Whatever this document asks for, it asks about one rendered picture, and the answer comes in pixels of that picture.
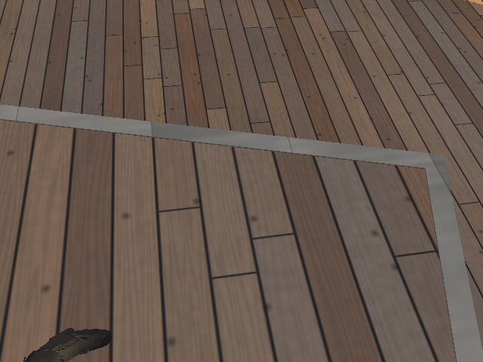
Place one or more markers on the robot left hand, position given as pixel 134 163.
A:
pixel 66 345

